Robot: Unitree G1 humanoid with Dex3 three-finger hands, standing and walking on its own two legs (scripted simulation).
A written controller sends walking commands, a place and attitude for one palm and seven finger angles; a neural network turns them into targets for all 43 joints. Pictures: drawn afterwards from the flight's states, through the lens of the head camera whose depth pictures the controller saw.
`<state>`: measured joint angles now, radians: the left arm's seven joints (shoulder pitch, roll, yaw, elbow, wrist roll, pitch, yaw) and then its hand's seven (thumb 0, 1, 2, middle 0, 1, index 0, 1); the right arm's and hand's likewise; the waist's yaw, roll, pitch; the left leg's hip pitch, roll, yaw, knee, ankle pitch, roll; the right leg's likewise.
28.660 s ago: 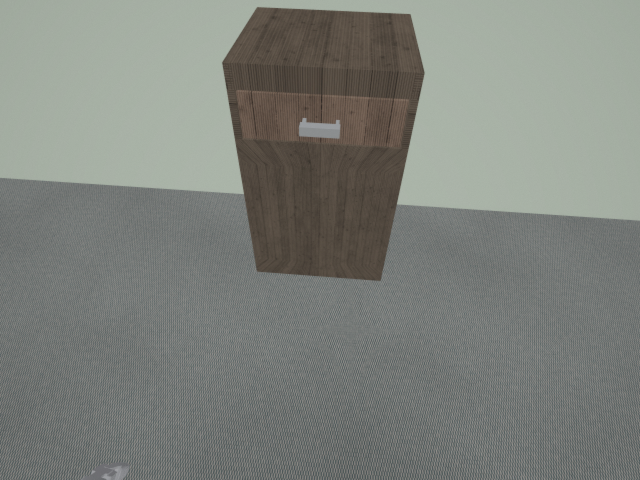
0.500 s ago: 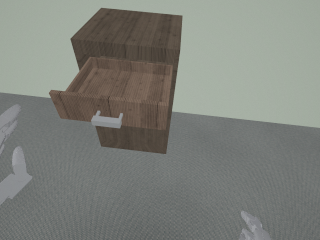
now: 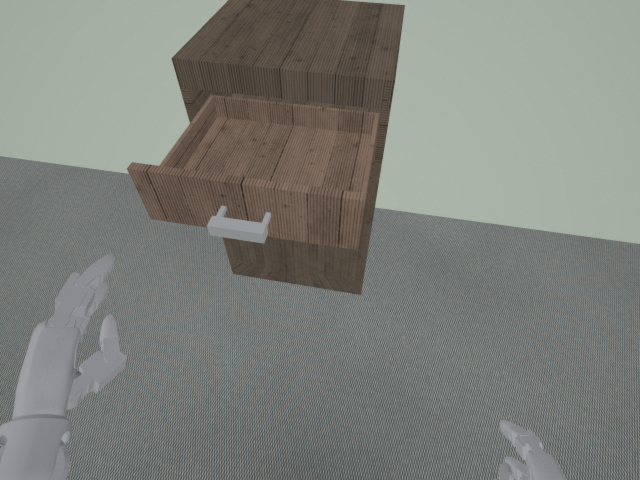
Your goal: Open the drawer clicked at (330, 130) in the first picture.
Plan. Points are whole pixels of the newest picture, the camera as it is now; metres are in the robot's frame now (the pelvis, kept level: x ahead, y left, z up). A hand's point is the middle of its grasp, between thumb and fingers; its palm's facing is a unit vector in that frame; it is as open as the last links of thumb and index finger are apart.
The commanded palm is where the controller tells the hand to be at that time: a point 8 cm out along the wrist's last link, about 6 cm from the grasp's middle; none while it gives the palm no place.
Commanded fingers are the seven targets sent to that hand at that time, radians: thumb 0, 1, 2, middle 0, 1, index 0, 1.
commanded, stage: let the arm hang, fingers relaxed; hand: left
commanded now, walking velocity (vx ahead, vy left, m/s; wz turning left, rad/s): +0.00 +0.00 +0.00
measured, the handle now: (241, 221) +0.57 +0.17 -0.07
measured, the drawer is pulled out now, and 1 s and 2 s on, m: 0.30 0.30 0.30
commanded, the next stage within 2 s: look to check the result in 1.02 s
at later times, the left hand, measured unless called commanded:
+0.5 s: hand out of the picture -0.03 +0.19 -0.16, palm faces +0.03 -0.97 -0.24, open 7.2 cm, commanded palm none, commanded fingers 0.00 0.90 0.90 -0.20 -0.30 -0.20 -0.30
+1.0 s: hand out of the picture -0.02 +0.15 -0.17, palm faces +0.02 -0.99 -0.15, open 7.4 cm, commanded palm none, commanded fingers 0.00 0.90 0.90 -0.20 -0.30 -0.20 -0.30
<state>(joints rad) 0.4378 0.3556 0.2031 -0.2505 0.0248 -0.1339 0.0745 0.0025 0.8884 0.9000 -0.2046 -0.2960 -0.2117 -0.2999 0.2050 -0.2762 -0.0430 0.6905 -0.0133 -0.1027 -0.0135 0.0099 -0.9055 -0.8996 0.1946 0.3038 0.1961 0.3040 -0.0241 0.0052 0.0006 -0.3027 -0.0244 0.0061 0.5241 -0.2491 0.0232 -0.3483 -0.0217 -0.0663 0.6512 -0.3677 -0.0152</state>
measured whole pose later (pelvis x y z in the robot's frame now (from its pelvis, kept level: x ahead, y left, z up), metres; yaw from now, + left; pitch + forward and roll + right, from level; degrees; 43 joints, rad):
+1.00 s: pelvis -0.01 +0.00 +0.01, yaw -1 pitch -2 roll +0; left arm 0.31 0.12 0.01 1.11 0.01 0.01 0.03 0.00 0.90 0.90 -0.20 -0.29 -0.20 -0.30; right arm 0.34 -0.09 -0.01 1.13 -0.01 0.01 -0.04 0.00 -0.91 -0.90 0.20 0.30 0.20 0.30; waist -0.01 0.00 0.05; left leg -0.20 0.00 0.01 0.43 -0.20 0.01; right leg -0.18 0.01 0.01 0.43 -0.21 -0.01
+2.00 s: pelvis +0.00 -0.02 +0.01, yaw -1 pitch -2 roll +0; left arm 0.30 0.12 0.01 1.12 0.00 0.00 0.03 0.00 0.90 0.90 -0.20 -0.29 -0.20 -0.30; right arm 0.30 -0.10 -0.01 1.13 -0.01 0.00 -0.04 0.00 -0.91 -0.90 0.19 0.30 0.20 0.30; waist -0.01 0.00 0.07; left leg -0.19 0.02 0.00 0.43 -0.21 -0.02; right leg -0.17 0.04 0.00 0.42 -0.22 -0.04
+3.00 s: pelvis +0.01 -0.02 +0.01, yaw -1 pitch -2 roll +0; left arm 0.29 0.12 0.02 1.12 0.00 -0.01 0.04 0.00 0.90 0.90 -0.20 -0.29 -0.20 -0.30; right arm 0.28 -0.11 -0.02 1.14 -0.01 0.00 -0.04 0.00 -0.91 -0.90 0.19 0.30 0.20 0.30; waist -0.01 0.01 0.07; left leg -0.16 0.02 0.00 0.40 -0.22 -0.02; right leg -0.14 0.04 0.01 0.41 -0.24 -0.04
